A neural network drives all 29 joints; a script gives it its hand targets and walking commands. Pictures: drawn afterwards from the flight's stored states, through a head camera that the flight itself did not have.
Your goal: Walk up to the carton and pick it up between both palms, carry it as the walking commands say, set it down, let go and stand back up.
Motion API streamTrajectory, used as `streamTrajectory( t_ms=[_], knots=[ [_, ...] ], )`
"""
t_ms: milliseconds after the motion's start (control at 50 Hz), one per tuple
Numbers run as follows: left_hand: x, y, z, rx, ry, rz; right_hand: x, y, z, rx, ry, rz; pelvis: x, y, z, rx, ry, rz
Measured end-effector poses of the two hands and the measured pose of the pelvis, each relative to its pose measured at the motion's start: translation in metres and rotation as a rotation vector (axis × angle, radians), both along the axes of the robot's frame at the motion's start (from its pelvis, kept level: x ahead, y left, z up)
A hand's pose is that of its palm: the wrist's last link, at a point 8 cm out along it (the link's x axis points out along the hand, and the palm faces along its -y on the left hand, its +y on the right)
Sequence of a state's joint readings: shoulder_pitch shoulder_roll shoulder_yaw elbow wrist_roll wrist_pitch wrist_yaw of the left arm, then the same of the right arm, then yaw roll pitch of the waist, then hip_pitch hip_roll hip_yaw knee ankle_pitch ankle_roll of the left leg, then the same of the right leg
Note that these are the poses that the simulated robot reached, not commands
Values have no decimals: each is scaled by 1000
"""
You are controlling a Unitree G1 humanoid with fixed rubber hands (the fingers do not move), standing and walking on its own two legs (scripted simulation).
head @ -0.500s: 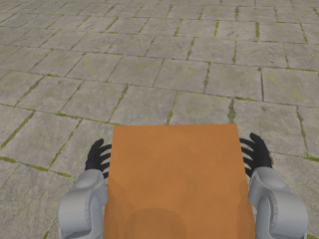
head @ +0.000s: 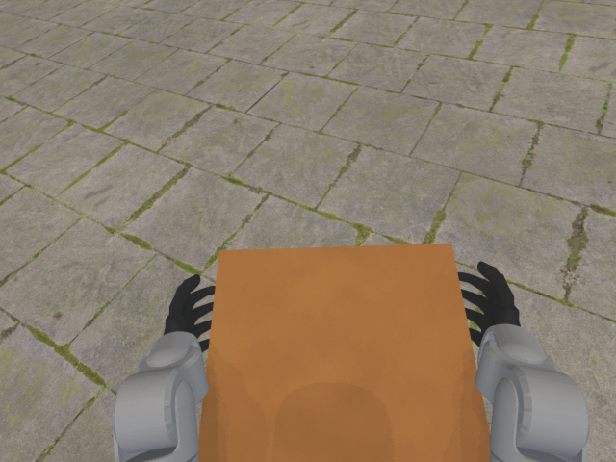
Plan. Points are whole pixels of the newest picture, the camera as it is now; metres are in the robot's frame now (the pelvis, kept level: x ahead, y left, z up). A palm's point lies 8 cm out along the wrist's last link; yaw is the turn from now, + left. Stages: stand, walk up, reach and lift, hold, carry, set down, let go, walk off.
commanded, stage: carry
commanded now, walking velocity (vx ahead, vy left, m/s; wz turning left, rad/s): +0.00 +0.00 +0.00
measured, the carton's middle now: (336, 365) +0.25 -0.01 -0.01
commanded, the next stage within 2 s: none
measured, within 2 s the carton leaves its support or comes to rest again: neither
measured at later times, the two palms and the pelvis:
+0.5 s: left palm (76, 381) +0.20 +0.27 +0.10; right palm (408, 365) +0.21 -0.08 +0.10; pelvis -0.04 +0.09 +0.00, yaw +2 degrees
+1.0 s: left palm (64, 399) +0.18 +0.26 +0.11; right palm (416, 385) +0.19 -0.08 +0.11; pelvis -0.06 +0.09 +0.01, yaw +2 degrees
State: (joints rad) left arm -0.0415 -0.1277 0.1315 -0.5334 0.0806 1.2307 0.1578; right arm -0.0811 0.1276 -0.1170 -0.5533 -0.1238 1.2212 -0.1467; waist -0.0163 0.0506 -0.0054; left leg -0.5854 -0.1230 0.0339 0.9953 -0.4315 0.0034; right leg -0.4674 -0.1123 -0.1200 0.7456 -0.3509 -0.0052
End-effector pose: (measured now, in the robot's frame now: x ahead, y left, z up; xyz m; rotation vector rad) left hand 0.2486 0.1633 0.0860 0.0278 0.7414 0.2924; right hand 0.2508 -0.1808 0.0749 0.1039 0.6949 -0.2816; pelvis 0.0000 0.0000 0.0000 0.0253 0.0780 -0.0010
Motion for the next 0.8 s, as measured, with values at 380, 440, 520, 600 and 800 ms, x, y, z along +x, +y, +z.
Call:
streamTrajectory(
  t_ms=[380,440,520,600,800],
  knots=[
    [-34,107,7,-76,-55,47,-21,107,30,-72,-50,45,-27,90,4,-63,-29,50],
    [-38,106,9,-69,-52,34,-31,106,28,-63,-47,32,-35,93,5,-54,-23,40],
    [-46,103,12,-48,-50,24,-43,103,24,-40,-46,21,-46,94,4,-46,-26,36],
    [-54,105,16,-51,-63,21,-51,104,30,-43,-59,16,-51,96,5,-48,-33,36],
    [-63,111,21,-61,-79,18,-61,110,39,-50,-76,11,-57,102,6,-56,-34,35]
  ],
)
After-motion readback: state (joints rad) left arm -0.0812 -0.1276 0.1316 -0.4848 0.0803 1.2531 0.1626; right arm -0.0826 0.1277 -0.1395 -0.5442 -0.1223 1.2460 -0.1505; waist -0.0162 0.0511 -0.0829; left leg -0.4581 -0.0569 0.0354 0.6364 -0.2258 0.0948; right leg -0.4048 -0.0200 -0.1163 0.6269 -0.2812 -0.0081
